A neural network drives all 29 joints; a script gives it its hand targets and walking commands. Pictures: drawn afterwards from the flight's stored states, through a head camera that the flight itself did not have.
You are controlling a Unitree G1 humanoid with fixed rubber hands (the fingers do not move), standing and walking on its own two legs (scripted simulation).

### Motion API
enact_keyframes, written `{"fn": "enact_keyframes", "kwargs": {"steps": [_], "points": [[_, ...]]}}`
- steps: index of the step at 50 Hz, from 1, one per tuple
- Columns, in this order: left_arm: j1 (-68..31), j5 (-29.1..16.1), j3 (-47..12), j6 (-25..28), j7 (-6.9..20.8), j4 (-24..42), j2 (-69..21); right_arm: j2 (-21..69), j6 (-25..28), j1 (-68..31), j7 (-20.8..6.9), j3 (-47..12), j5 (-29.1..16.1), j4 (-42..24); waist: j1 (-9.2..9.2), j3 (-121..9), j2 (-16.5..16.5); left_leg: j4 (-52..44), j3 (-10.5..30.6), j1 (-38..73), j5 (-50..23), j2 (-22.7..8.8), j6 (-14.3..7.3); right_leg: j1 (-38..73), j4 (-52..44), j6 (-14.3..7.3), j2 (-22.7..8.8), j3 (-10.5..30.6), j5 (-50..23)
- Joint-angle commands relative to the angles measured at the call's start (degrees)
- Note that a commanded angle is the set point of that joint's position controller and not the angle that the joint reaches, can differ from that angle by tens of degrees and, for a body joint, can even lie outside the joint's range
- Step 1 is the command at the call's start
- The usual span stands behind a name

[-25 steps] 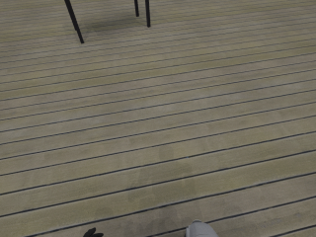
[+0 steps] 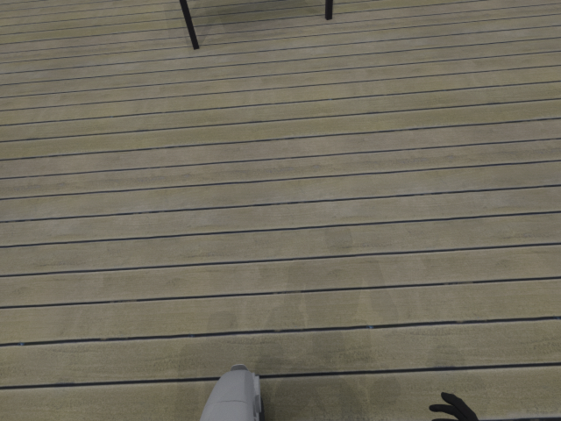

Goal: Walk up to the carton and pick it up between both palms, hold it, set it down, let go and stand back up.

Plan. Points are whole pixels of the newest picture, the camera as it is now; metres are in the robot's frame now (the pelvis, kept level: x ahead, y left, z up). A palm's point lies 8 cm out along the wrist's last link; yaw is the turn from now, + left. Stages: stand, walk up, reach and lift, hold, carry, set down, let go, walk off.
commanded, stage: walk up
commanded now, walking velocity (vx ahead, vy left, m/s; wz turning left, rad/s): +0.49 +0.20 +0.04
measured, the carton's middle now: out of the picture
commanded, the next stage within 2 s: none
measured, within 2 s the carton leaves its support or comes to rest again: neither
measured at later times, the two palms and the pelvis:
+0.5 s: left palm (157, 276) +0.37 +0.29 -0.13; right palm (406, 358) +0.23 -0.17 -0.16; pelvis +0.25 +0.06 -0.01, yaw -1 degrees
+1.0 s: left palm (156, 274) +0.38 +0.30 -0.14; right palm (364, 178) +0.61 -0.15 -0.14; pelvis +0.49 +0.08 -0.01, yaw +2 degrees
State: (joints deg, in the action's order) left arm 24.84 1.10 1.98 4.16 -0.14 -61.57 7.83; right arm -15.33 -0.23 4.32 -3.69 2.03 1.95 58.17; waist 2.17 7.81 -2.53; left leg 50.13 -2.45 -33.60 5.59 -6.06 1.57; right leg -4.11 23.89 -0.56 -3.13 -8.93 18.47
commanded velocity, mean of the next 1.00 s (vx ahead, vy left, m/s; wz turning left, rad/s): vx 0.50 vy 0.10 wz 0.03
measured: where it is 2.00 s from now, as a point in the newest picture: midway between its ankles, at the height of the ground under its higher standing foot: (271, 217)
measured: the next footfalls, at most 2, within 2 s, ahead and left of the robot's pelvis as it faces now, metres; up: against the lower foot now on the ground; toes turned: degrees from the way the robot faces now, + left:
left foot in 0.16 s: +0.25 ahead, +0.17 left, +0.00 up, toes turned +9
right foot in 0.56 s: +0.43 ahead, -0.07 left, +0.00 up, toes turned -9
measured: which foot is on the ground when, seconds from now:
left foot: up 0.00-0.14, down 0.16-0.58, up 0.60-1.00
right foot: down 0.00-0.16, up 0.18-0.54, down 0.56-1.00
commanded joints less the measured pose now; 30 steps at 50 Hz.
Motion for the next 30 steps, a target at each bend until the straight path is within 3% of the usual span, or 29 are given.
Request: {"fn": "enact_keyframes", "kwargs": {"steps": [1, 4, 6, 7, 8, 9, 10, 11, 12, 13, 15, 17, 22, 25, 27, 28, 29, 30], "points": [[2.12, 0.07, 2.2, 1.23, -0.57, 3.34, 10.19, 0.78, 0.82, -3.33, -1.09, -1.14, -0.5, -4.51, 0.25, -0.58, 11.38, -10.32, -2.23, 1.84, -2.78, -0.93, -0.09, -0.39, -11.14, -4.41, -14.92, 7.66, -33.42], [3.84, 0.29, 3.0, 0.85, -0.9, 2.49, 11.14, -0.38, 1.16, -6.28, -0.96, -0.74, -0.73, -5.14, 0.98, 0.96, 12.77, -15.32, -3.47, 5.95, -1.57, -0.77, -1.45, 0.54, -11.39, -4.18, -16.13, 7.08, -32.71], [4.04, 0.46, 3.2, 0.5, -0.6, 2.14, 10.13, -1.85, 1.89, -4.07, -0.52, 0.39, -0.58, -4.03, -0.14, -0.79, 13.12, -17.47, -5.51, 12.87, 3.31, 1.4, -2.35, 0.83, -6.0, -4.31, -14.97, 5.31, -33.93], [3.71, 0.15, 2.85, 0.29, -0.13, 1.94, 8.82, -2.02, 2.68, 0.61, -0.08, 1.11, -0.6, -2.56, -3.4, -3.69, 12.21, -18.7, -6.71, 22.0, 4.66, 3.11, -3.07, -2.48, 1.53, -4.01, -12.81, 3.47, -32.27], [3.79, 0.06, 2.47, 0.14, 0.13, 2.22, 7.71, -3.42, 3.66, 9.42, 0.55, 1.92, -0.02, 0.27, -7.53, -9.29, 8.9, -19.05, -4.73, 36.16, 4.51, 2.11, -4.45, -9.36, 14.55, -2.69, -9.58, 0.48, -25.72], [4.84, -0.15, 1.93, 0.27, 0.57, 4.27, 5.84, -8.79, 4.41, 19.68, 1.25, 3.6, 0.71, 2.61, -10.87, -17.3, -3.5, -22.43, 11.39, 48.43, 11.32, -10.26, -7.73, -20.06, 33.37, -0.32, -5.61, -1.54, -7.24], [5.0, -0.93, 2.21, 0.41, 0.75, 5.43, 4.94, -15.42, 4.12, 27.46, 2.08, 5.32, -0.45, 4.97, -13.06, -26.24, -17.89, -31.93, 32.03, 54.52, 16.67, -21.2, -14.19, -30.29, 52.95, 1.32, 2.51, 1.96, 17.15], [0.55, -0.73, 3.0, 0.77, 0.62, 5.89, 7.06, -14.55, 3.86, 24.41, 2.79, 4.95, -0.89, 4.54, -11.28, -24.1, -10.76, -34.65, 31.88, 52.66, 18.97, -20.45, -13.7, -34.37, 56.79, -0.07, -0.43, 8.69, 12.91], [-3.43, -0.63, 2.94, 1.32, 0.79, 7.01, 6.04, -10.53, 4.13, 18.81, 3.29, 4.19, -0.65, 3.3, -9.67, -16.92, -8.98, -35.29, 26.91, 46.24, 17.72, -19.26, -13.53, -37.53, 58.1, -0.56, -2.5, 8.78, 9.03], [-5.53, -0.28, 2.81, 1.68, 0.96, 6.91, 4.91, -6.15, 4.46, 14.4, 3.61, 3.09, -0.26, 2.43, -7.6, -12.94, -3.79, -35.51, 21.53, 40.59, 12.42, -17.33, -12.67, -36.74, 55.49, -0.42, -4.76, 9.51, 4.35], [-2.37, 0.71, 2.85, 0.74, 0.65, 3.92, 3.51, -2.55, 5.16, 9.41, 3.73, 1.86, -0.3, 0.72, -3.68, -12.06, -0.06, -36.43, 16.03, 32.31, 1.6, -16.25, -11.8, -30.9, 51.12, 0.34, -7.23, 10.48, 1.91], [-1.46, 0.91, 3.05, -0.61, 0.58, 3.55, 3.43, -1.8, 5.84, 9.83, 3.79, 1.34, -0.58, 0.74, -1.77, -10.25, -0.85, -38.09, 12.31, 29.08, -1.36, -15.47, -12.65, -28.29, 46.5, 0.75, -8.61, 10.36, 2.32], [-12.97, 0.36, 2.11, -1.88, 1.49, 7.67, 3.22, -1.08, 6.17, 10.97, 3.76, 0.27, -0.64, 1.65, -2.3, -1.7, -1.67, -41.9, 5.17, 22.12, 1.9, -11.8, -11.68, -23.24, 22.78, 2.17, -8.94, 6.74, -1.52], [-15.3, 0.4, 2.01, -1.61, 1.91, 8.93, 4.8, -3.26, 5.84, 12.31, 3.21, 0.58, -1.06, 2.67, -2.28, -0.89, -0.48, -41.22, 6.14, 19.71, 3.43, -11.16, -10.95, -15.72, 14.95, 2.36, -6.0, 3.47, -4.3], [-12.34, 0.64, 2.08, -0.88, 1.84, 8.46, 6.03, -4.19, 5.41, 11.46, 2.83, 0.85, -1.55, 3.13, 0.24, -1.37, -0.25, -37.12, 5.27, 16.3, 5.75, -9.67, -8.94, -7.0, 10.24, 2.07, -4.74, 2.36, -8.44], [-8.01, 0.7, 2.4, -0.49, 1.65, 7.11, 7.45, -3.77, 5.19, 10.95, 2.61, 0.82, -1.58, 2.99, 2.32, -2.46, 2.36, -31.32, 2.48, 13.19, 6.22, -7.3, -7.18, 0.04, 8.56, 1.88, -4.18, 1.95, -8.1], [-2.44, 0.8, 3.3, -0.03, 1.28, 6.15, 10.92, -2.3, 5.01, 11.36, 2.38, 0.48, -1.62, 2.1, 4.75, -4.85, 10.92, -18.86, -2.27, 8.19, 10.02, -2.8, -4.52, 7.0, 1.83, 0.24, -8.99, 8.91, 1.06], [3.95, 0.5, 4.72, -0.14, 0.97, 5.38, 16.94, -0.11, 4.56, 11.22, 2.37, -0.08, -1.47, 0.34, 7.53, -8.59, 24.9, -1.9, -6.42, 1.15, 20.93, 3.83, -1.76, 11.15, -9.03, -5.29, -20.18, 26.89, 16.19]]}}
